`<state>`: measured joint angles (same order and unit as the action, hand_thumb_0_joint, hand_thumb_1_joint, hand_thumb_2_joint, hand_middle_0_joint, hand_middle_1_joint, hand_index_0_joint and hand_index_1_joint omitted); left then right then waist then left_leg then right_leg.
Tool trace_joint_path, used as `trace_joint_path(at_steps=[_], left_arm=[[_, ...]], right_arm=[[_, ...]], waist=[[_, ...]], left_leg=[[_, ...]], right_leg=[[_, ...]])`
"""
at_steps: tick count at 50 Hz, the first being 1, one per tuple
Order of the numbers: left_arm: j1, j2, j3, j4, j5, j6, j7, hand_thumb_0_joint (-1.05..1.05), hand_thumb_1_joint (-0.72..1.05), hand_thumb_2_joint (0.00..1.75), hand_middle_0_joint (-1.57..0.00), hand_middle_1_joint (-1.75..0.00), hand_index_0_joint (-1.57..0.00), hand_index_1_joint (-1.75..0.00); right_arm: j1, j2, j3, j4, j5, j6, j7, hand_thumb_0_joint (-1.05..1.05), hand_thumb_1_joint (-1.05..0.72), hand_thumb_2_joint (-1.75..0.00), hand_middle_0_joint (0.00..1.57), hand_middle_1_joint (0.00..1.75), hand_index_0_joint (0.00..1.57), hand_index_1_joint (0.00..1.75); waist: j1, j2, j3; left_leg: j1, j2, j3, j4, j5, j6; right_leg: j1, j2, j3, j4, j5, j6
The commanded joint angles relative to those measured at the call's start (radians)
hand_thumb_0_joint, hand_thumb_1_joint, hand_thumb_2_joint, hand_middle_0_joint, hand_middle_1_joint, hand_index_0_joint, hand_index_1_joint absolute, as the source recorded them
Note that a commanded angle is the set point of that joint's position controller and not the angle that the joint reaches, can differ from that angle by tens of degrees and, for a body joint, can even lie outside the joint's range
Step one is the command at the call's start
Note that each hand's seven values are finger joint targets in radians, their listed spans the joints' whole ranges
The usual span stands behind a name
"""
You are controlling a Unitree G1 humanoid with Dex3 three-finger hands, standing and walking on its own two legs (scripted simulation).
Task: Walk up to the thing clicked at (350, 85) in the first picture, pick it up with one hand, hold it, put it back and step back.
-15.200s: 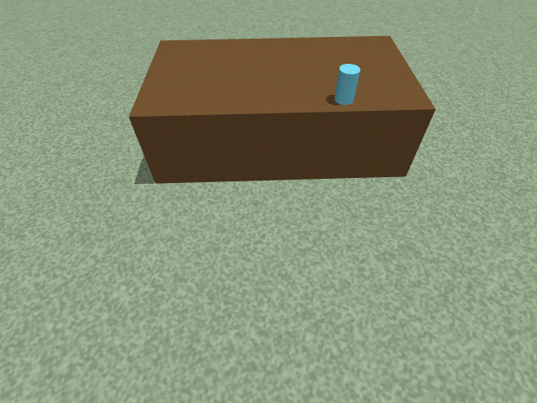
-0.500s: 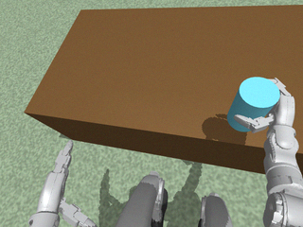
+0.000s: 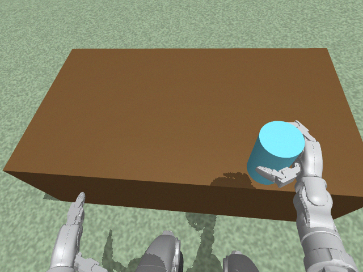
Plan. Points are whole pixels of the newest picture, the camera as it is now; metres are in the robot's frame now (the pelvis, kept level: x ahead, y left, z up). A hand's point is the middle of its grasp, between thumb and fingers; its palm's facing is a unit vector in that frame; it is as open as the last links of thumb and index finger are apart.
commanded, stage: lift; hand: right
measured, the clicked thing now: (271, 155) +0.37 -0.15 +0.00
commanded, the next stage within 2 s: hold in 0.58 s
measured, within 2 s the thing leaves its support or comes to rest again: neither
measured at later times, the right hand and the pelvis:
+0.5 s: hand (287, 156) +0.35 -0.16 +0.05, palm faces +0.09 +1.00 +0.00, open 11.7 cm; pelvis +0.01 +0.00 +0.03, yaw +0 degrees
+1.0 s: hand (294, 158) +0.33 -0.17 +0.07, palm faces +0.07 +1.00 +0.00, open 11.7 cm; pelvis +0.01 -0.01 +0.04, yaw +0 degrees
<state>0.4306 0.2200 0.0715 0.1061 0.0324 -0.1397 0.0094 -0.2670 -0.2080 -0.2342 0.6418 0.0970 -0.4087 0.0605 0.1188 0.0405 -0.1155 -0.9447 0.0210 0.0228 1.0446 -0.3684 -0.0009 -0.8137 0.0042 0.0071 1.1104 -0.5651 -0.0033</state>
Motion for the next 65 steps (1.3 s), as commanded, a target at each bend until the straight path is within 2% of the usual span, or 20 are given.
trace_joint_path(at_steps=[1,3,8,9,17,25,27,29,32,35,38,40,43,45,46,49,56,60,62,65], left_arm=[[0.032,0.205,0.160,-0.137,-0.013,-0.051,0.035,0.00,-0.56,0.06,-0.04,-0.04,-0.03,-0.04],[0.006,0.199,0.156,-0.148,-0.021,-0.050,0.038,0.00,-0.56,0.06,-0.04,-0.04,-0.03,-0.04],[-0.059,0.085,0.033,-0.122,-0.027,-0.050,0.033,0.00,-0.56,0.06,-0.04,-0.04,-0.03,-0.04],[-0.044,0.131,0.087,-0.104,-0.026,-0.049,0.042,0.00,-0.55,0.05,-0.04,-0.04,-0.03,-0.04],[0.001,0.162,0.118,-0.041,-0.030,-0.042,0.045,0.00,-0.55,0.05,-0.04,-0.04,-0.04,-0.04],[-0.076,0.112,0.060,-0.081,-0.037,-0.051,0.052,0.00,-0.55,0.05,-0.04,-0.04,-0.04,-0.04],[-0.052,0.074,0.021,-0.043,-0.039,-0.047,0.045,0.00,-0.55,0.05,-0.04,-0.04,-0.04,-0.05],[-0.064,0.161,0.097,-0.072,-0.037,-0.052,0.056,0.00,-0.55,0.05,-0.04,-0.04,-0.04,-0.05],[-0.002,0.136,0.089,0.001,-0.038,-0.036,0.050,0.00,-0.55,0.05,-0.04,-0.05,-0.04,-0.05],[-0.052,0.168,0.119,-0.017,-0.044,-0.044,0.054,0.00,-0.55,0.05,-0.04,-0.04,-0.04,-0.05],[-0.105,0.155,0.113,0.022,-0.048,-0.049,0.050,0.00,-0.55,0.05,-0.04,-0.05,-0.04,-0.05],[-0.131,0.160,0.108,-0.015,-0.046,-0.055,0.054,0.00,-0.55,0.05,-0.04,-0.04,-0.04,-0.05],[-0.120,0.083,0.024,-0.034,-0.051,-0.050,0.048,0.00,-0.55,0.05,-0.04,-0.05,-0.04,-0.05],[-0.130,0.075,0.011,-0.025,-0.054,-0.046,0.047,0.00,-0.55,0.05,-0.04,-0.05,-0.04,-0.05],[-0.133,0.140,0.075,-0.029,-0.051,-0.044,0.057,0.00,-0.55,0.05,-0.04,-0.05,-0.04,-0.05],[-0.051,0.182,0.124,0.047,-0.049,-0.036,0.060,0.00,-0.55,0.05,-0.04,-0.05,-0.04,-0.05],[-0.148,0.151,0.102,0.064,-0.056,-0.055,0.058,0.00,-0.54,0.05,-0.04,-0.05,-0.04,-0.05],[-0.126,0.131,0.069,0.042,-0.058,-0.060,0.065,0.00,-0.54,0.05,-0.04,-0.05,-0.05,-0.05],[-0.135,0.081,0.020,0.073,-0.059,-0.059,0.059,0.00,-0.54,0.05,-0.04,-0.05,-0.04,-0.05],[-0.133,0.137,0.064,0.065,-0.057,-0.055,0.065,0.00,-0.55,0.05,-0.04,-0.05,-0.04,-0.05]], right_arm=[[-0.450,-0.181,-0.058,-0.475,0.057,-0.113,-0.022,0.00,-0.03,-1.25,1.20,1.38,1.25,1.38],[-0.386,-0.143,-0.038,-0.444,0.059,-0.100,-0.027,0.00,-0.02,-1.26,1.21,1.39,1.26,1.39],[-0.344,-0.086,0.016,-0.372,0.055,-0.094,-0.013,0.00,0.03,-1.25,1.18,1.38,1.24,1.38],[-0.372,-0.119,0.005,-0.423,0.054,-0.099,-0.010,0.00,0.03,-1.24,1.18,1.37,1.24,1.37],[-0.268,-0.124,-0.014,-0.465,0.074,-0.063,-0.013,0.00,0.01,-1.26,1.20,1.39,1.25,1.39],[-0.334,-0.124,0.018,-0.561,0.072,-0.074,-0.025,0.00,0.02,-1.23,1.17,1.35,1.22,1.35],[-0.192,-0.070,0.058,-0.442,0.063,-0.049,-0.013,0.00,0.02,-1.25,1.17,1.37,1.23,1.37],[-0.278,-0.125,0.020,-0.554,0.073,-0.059,-0.014,0.00,0.03,-1.24,1.16,1.36,1.22,1.36],[-0.172,-0.106,0.022,-0.490,0.075,-0.031,-0.013,0.00,0.03,-1.30,1.21,1.43,1.27,1.43],[-0.274,-0.151,-0.007,-0.603,0.087,-0.037,-0.026,0.00,0.03,-1.26,1.17,1.37,1.23,1.37],[-0.185,-0.083,0.020,-0.488,0.095,-0.024,-0.026,0.00,0.06,-1.27,1.17,1.39,1.23,1.39],[-0.260,-0.117,0.017,-0.603,0.091,-0.038,-0.028,0.00,0.05,-1.25,1.16,1.37,1.22,1.37],[-0.168,-0.066,0.077,-0.560,0.080,-0.027,-0.016,0.00,0.04,-1.25,1.15,1.36,1.22,1.36],[-0.171,-0.087,0.057,-0.551,0.082,-0.027,-0.013,0.00,0.04,-1.25,1.16,1.36,1.22,1.36],[-0.210,-0.115,0.042,-0.597,0.084,-0.029,-0.017,0.00,0.05,-1.25,1.16,1.37,1.22,1.37],[-0.150,-0.120,0.031,-0.565,0.088,-0.005,-0.024,0.00,0.03,-1.28,1.18,1.39,1.24,1.39],[-0.208,-0.120,0.013,-0.595,0.105,-0.007,-0.033,0.00,0.05,-1.26,1.17,1.37,1.23,1.37],[-0.155,-0.064,0.098,-0.619,0.097,0.006,-0.021,0.00,0.02,-1.26,1.18,1.38,1.24,1.38],[-0.148,-0.072,0.078,-0.568,0.097,0.009,-0.016,0.00,0.04,-1.26,1.17,1.37,1.23,1.37],[-0.124,-0.119,0.044,-0.600,0.096,0.009,-0.012,0.00,0.04,-1.31,1.20,1.42,1.26,1.42]], waist=[[-0.020,-0.134,-0.461],[-0.012,-0.071,-0.427],[-0.043,-0.041,-0.322],[-0.034,-0.064,-0.349],[-0.037,-0.098,-0.319],[-0.053,-0.074,-0.326],[-0.059,-0.070,-0.259],[-0.044,-0.092,-0.365],[-0.051,-0.101,-0.277],[-0.055,-0.106,-0.304],[-0.056,-0.017,-0.212],[-0.067,-0.059,-0.306],[-0.072,-0.039,-0.297],[-0.081,-0.060,-0.294],[-0.068,-0.088,-0.317],[-0.055,-0.104,-0.250],[-0.064,-0.040,-0.179],[-0.055,-0.041,-0.229],[-0.070,-0.062,-0.217],[-0.073,-0.075,-0.286]], left_leg=[[0.406,-0.015,-0.015,-0.129,0.275,0.014],[0.418,-0.018,-0.009,-0.143,0.281,0.012],[0.408,-0.012,-0.016,-0.192,0.174,0.006],[0.415,-0.009,-0.023,-0.196,0.174,0.006],[0.429,-0.013,-0.005,-0.218,0.226,0.006],[0.485,-0.010,-0.013,-0.243,0.227,0.007],[0.471,-0.008,-0.014,-0.252,0.210,0.009],[0.495,-0.010,-0.013,-0.248,0.260,0.009],[0.487,-0.007,-0.004,-0.259,0.269,0.009],[0.506,-0.006,-0.010,-0.270,0.258,0.010],[0.483,-0.010,0.001,-0.285,0.203,0.002],[0.521,-0.007,-0.007,-0.281,0.239,0.006],[0.558,-0.007,-0.004,-0.282,0.273,0.008],[0.558,-0.008,0.000,-0.285,0.267,0.009],[0.556,-0.006,-0.006,-0.293,0.264,0.008],[0.529,-0.005,-0.001,-0.311,0.240,0.006],[0.520,-0.008,0.001,-0.332,0.183,0.001],[0.566,-0.009,0.000,-0.343,0.222,0.004],[0.568,-0.006,-0.001,-0.344,0.230,0.003],[0.596,-0.005,0.000,-0.327,0.316,0.010]], right_leg=[[0.183,0.016,0.009,-0.206,0.372,0.004],[0.187,0.013,0.017,-0.218,0.383,0.000],[0.142,0.013,0.009,-0.257,0.253,-0.011],[0.163,0.012,0.006,-0.259,0.248,-0.010],[0.241,0.011,0.009,-0.305,0.322,0.000],[0.269,0.008,0.008,-0.322,0.320,-0.006],[0.240,0.014,0.002,-0.335,0.301,-0.007],[0.310,0.008,0.007,-0.336,0.356,-0.001],[0.287,0.012,0.005,-0.350,0.382,0.002],[0.320,0.010,0.006,-0.360,0.358,0.000],[0.259,0.006,0.014,-0.372,0.289,-0.009],[0.306,0.006,0.010,-0.370,0.323,-0.006],[0.305,0.012,0.010,-0.373,0.363,-0.004],[0.314,0.010,0.010,-0.385,0.371,0.000],[0.336,0.011,0.006,-0.388,0.356,-0.001],[0.347,0.010,0.008,-0.414,0.338,0.002],[0.309,-0.003,0.025,-0.434,0.263,-0.006],[0.366,0.004,0.015,-0.439,0.303,-0.006],[0.343,0.009,0.010,-0.433,0.312,-0.006],[0.384,0.008,0.009,-0.428,0.414,0.001]])
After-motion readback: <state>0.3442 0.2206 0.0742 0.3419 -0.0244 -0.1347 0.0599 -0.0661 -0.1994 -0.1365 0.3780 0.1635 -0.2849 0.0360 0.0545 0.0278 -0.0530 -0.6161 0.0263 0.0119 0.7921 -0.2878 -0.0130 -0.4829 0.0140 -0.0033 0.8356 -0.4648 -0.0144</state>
